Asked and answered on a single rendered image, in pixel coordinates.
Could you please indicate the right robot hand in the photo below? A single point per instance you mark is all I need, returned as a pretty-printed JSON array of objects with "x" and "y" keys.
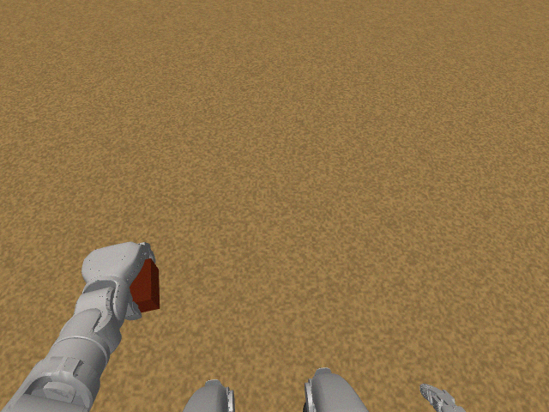
[{"x": 441, "y": 401}]

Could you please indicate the small box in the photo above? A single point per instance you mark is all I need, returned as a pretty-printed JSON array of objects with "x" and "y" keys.
[{"x": 145, "y": 289}]

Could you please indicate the left robot hand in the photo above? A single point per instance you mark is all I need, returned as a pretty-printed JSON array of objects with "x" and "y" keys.
[{"x": 124, "y": 261}]

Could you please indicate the left robot arm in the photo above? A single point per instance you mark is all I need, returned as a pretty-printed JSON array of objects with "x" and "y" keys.
[{"x": 68, "y": 378}]

